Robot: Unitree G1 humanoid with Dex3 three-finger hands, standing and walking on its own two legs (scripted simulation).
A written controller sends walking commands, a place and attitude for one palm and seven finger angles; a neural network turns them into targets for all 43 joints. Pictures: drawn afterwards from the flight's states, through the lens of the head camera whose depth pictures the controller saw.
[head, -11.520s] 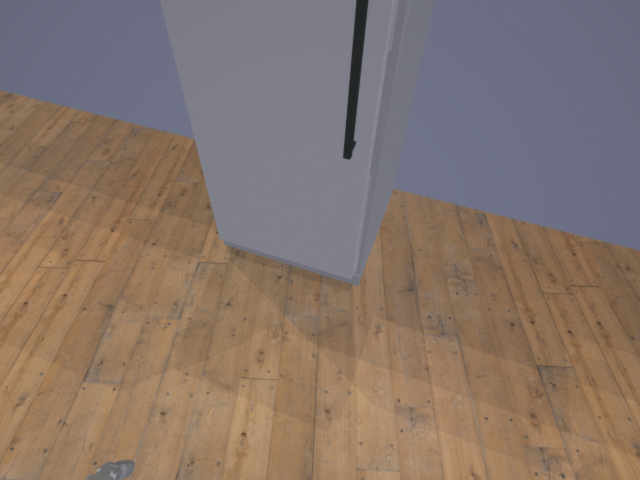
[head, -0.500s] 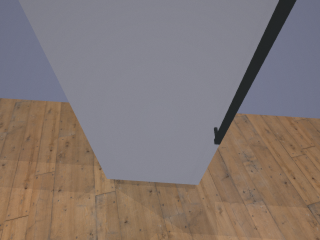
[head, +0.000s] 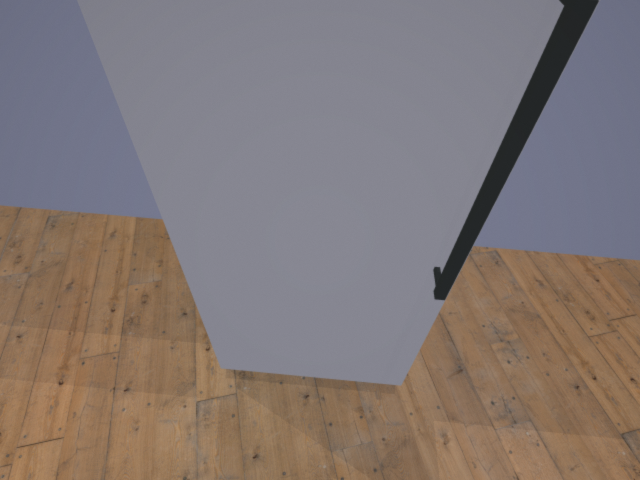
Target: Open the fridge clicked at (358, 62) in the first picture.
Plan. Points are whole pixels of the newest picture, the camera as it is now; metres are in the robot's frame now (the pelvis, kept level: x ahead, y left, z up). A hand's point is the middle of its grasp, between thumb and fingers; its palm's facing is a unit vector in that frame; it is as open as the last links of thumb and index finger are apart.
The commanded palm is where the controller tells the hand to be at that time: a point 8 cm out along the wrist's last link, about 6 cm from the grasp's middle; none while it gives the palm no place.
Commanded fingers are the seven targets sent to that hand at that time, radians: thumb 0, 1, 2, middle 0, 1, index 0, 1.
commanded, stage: come to a stop and stand still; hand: right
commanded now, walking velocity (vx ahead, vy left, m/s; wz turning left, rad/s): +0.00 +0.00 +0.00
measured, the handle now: (483, 187) +0.47 -0.20 +0.13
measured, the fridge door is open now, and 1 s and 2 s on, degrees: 0 0 0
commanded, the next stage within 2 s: look again from close up in 0.78 s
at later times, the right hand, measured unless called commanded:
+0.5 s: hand out of the picture +0.01 -0.19 -0.17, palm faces +0.02 +0.97 -0.23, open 7.4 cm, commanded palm none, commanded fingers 0.00 -0.90 -0.90 0.20 0.30 0.20 0.30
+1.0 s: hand out of the picture +0.00 -0.19 -0.17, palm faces +0.01 +0.98 -0.19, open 7.4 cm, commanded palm none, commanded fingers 0.00 -0.90 -0.90 0.20 0.30 0.20 0.30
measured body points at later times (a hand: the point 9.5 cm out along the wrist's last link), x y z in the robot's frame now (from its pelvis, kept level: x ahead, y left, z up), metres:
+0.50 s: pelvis +0.00 -0.02 +0.00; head +0.00 +0.00 +0.45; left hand -0.02 +0.18 -0.17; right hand +0.01 -0.25 -0.15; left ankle -0.03 +0.07 -0.74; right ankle +0.00 -0.13 -0.74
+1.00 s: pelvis +0.00 -0.03 +0.00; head +0.02 -0.02 +0.45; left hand +0.01 +0.20 -0.16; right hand +0.00 -0.25 -0.16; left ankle -0.03 +0.07 -0.74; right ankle +0.00 -0.13 -0.74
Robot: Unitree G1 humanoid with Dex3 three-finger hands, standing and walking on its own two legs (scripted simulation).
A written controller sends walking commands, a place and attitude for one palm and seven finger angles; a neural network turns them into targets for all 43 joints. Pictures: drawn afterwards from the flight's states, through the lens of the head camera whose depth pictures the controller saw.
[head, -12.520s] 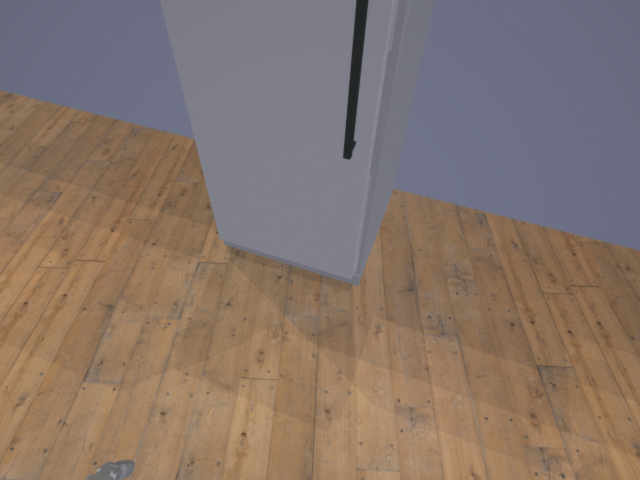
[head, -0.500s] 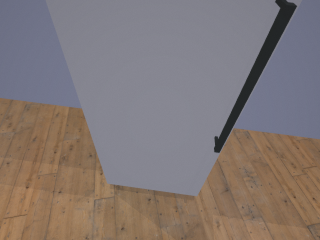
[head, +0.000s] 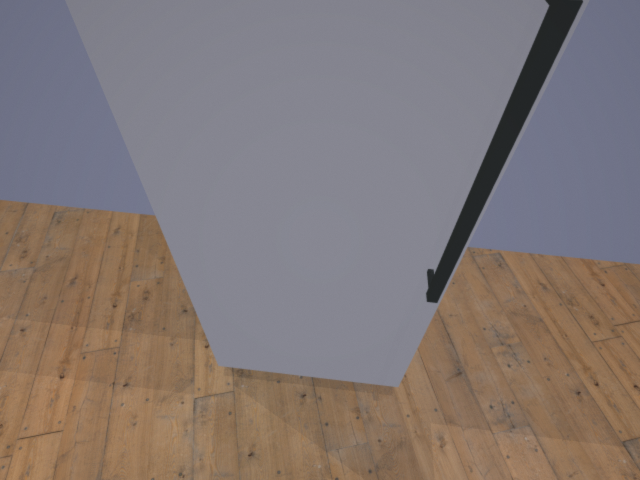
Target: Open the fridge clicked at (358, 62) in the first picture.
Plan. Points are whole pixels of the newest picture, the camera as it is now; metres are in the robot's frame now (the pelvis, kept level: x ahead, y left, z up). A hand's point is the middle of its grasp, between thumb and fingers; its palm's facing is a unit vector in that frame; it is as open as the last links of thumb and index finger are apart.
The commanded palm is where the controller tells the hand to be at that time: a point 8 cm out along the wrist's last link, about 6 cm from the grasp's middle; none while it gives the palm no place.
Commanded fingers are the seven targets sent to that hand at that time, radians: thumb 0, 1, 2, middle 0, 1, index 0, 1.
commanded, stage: look again from close up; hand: right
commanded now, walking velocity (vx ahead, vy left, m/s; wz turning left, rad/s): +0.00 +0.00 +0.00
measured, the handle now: (473, 189) +0.46 -0.18 +0.13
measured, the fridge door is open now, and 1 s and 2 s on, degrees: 0 0 0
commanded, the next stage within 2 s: raise the hand to about handle height in 0.64 s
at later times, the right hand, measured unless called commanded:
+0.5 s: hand out of the picture +0.01 -0.16 -0.17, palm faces +0.03 +0.98 -0.21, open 7.4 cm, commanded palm none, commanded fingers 0.00 -0.90 -0.90 0.20 0.30 0.20 0.30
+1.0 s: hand (473, 417) +0.20 -0.16 +0.02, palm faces +0.13 +0.99 -0.03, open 7.8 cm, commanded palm +0.12 -0.22 -0.03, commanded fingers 0.00 -0.57 -0.76 0.22 0.51 0.22 0.51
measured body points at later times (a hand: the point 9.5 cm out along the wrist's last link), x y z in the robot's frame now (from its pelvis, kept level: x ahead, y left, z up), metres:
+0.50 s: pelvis +0.00 +0.01 +0.00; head +0.02 +0.02 +0.45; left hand +0.02 +0.24 -0.16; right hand +0.01 -0.22 -0.15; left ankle -0.03 +0.10 -0.74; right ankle -0.01 -0.11 -0.74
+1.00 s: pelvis -0.03 +0.03 -0.03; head -0.01 +0.04 +0.42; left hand +0.15 +0.28 -0.11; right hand +0.19 -0.21 +0.03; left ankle -0.03 +0.10 -0.74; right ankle -0.01 -0.11 -0.74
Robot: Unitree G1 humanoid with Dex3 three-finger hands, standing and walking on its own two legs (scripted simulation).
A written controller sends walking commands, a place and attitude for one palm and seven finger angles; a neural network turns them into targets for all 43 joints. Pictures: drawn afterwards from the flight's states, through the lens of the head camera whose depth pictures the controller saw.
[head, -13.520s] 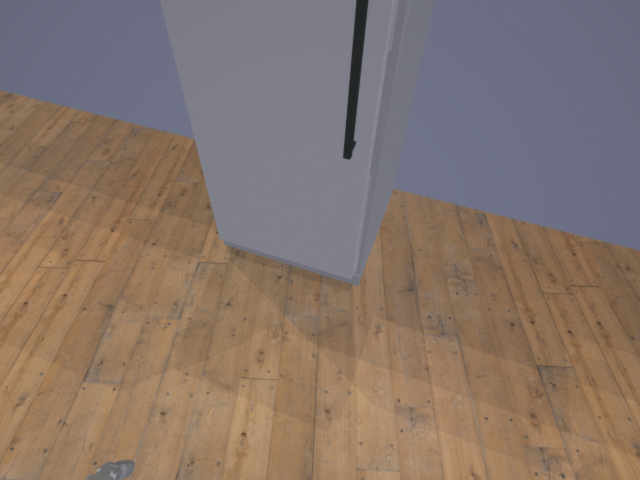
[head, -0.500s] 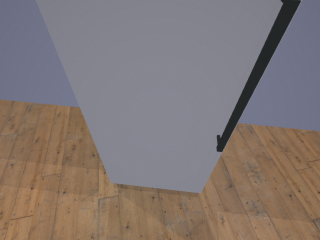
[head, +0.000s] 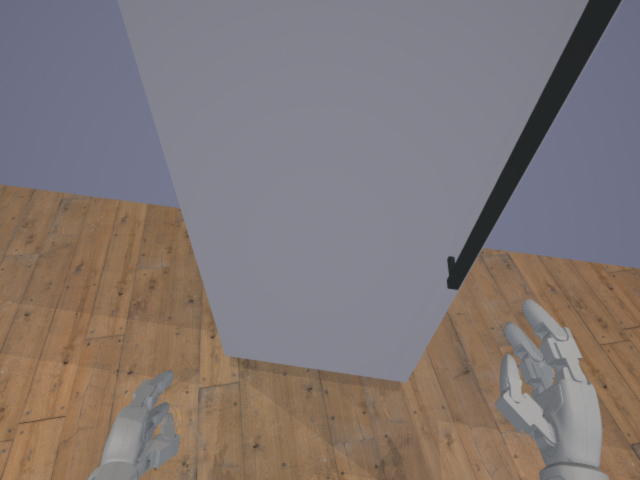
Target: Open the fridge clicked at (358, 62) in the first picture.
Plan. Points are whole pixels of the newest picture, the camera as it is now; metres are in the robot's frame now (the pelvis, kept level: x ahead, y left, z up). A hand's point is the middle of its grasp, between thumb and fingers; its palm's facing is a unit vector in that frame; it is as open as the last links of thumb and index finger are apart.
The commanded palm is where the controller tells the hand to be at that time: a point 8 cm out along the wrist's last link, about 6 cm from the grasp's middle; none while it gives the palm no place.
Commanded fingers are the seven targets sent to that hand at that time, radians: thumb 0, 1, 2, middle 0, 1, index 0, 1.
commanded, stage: raise the hand to about handle height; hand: right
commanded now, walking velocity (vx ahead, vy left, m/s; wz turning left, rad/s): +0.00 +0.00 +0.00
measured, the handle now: (505, 170) +0.49 -0.20 +0.16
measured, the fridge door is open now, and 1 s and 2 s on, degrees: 0 0 0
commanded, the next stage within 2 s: move the hooked fingers beside the handle in 1.84 s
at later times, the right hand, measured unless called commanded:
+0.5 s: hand (564, 411) +0.21 -0.23 +0.06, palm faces +0.08 +1.00 -0.05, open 10.6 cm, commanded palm +0.17 -0.29 +0.07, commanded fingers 0.00 0.01 -0.51 0.27 0.88 0.27 0.88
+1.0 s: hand out of the picture +0.24 -0.30 +0.14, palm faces +0.13 +0.99 -0.05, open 13.5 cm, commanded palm +0.21 -0.34 +0.14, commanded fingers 0.00 0.50 -0.30 0.30 1.20 0.30 1.20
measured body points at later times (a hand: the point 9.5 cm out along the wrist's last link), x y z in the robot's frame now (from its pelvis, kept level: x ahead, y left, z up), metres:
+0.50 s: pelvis -0.01 -0.01 -0.01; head +0.01 -0.01 +0.44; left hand +0.14 +0.21 -0.10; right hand +0.20 -0.29 +0.07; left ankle +0.00 +0.08 -0.71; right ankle +0.02 -0.13 -0.71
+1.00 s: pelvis +0.00 -0.04 +0.02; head +0.00 -0.04 +0.47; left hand +0.20 +0.18 -0.04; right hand +0.23 -0.35 +0.14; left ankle +0.00 +0.08 -0.71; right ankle +0.02 -0.13 -0.71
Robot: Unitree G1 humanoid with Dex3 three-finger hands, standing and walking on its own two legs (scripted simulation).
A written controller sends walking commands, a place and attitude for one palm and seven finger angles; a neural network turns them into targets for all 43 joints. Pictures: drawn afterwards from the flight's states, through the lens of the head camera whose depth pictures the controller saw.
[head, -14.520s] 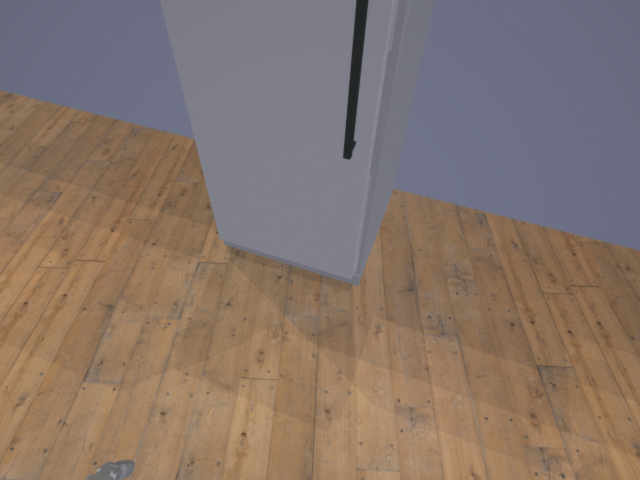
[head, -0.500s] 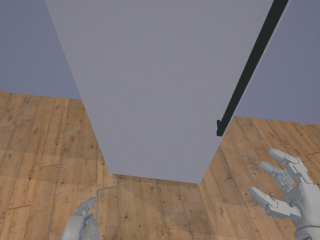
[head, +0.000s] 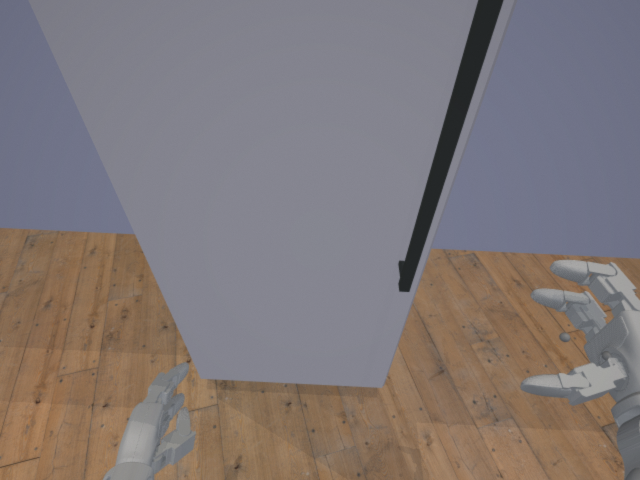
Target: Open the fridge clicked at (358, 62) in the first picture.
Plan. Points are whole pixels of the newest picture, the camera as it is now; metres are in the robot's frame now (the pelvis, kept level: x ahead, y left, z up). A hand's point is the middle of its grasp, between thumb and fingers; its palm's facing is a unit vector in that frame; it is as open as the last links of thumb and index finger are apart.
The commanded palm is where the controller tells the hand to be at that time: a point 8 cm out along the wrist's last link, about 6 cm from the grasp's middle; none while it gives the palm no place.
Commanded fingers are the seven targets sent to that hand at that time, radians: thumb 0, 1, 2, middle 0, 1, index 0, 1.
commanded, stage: raise the hand to about handle height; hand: right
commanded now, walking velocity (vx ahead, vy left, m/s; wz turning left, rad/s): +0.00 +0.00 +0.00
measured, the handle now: (432, 176) +0.49 -0.15 +0.14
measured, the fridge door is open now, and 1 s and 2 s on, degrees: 0 0 0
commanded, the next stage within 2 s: move the hooked fingers beside the handle in 0.84 s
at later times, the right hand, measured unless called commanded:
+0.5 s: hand (595, 283) +0.28 -0.27 +0.17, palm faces +0.10 +0.99 -0.04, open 14.0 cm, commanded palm +0.24 -0.31 +0.17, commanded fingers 0.00 0.50 -0.30 0.30 1.20 0.30 1.20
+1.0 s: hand (580, 291) +0.27 -0.25 +0.17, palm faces +0.12 +0.99 -0.04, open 14.0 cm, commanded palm +0.24 -0.29 +0.17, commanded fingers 0.00 0.50 -0.30 0.30 1.20 0.30 1.20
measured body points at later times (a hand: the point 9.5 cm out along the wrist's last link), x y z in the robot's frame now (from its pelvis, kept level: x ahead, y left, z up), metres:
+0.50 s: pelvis +0.00 +0.01 +0.01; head -0.02 +0.03 +0.46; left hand +0.18 +0.24 -0.06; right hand +0.27 -0.32 +0.18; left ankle +0.00 +0.11 -0.73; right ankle +0.02 -0.09 -0.73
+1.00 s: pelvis -0.01 +0.02 +0.01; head -0.03 +0.04 +0.46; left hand +0.18 +0.25 -0.06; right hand +0.26 -0.31 +0.17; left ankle +0.00 +0.11 -0.73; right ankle +0.02 -0.09 -0.73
